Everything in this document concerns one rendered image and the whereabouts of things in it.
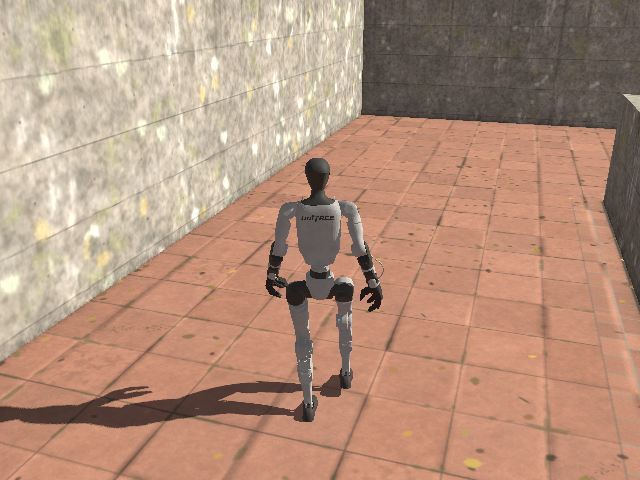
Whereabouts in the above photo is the right robot hand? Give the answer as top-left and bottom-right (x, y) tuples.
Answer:
(360, 284), (383, 312)

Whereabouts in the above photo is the left robot upper arm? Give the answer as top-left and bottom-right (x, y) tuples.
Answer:
(272, 201), (298, 257)

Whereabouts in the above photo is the left robot hand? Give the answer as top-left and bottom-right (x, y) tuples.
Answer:
(265, 276), (288, 298)

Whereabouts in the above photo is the humanoid robot torso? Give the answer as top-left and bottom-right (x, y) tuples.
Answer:
(295, 196), (342, 300)

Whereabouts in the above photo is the robot right forearm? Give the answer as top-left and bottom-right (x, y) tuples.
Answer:
(357, 241), (380, 288)

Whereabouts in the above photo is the right robot upper arm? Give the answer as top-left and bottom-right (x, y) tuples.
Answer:
(339, 201), (367, 257)

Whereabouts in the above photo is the robot left foot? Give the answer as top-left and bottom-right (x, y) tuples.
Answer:
(302, 395), (318, 422)

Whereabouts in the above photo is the robot left forearm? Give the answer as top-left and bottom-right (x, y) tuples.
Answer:
(267, 241), (283, 280)

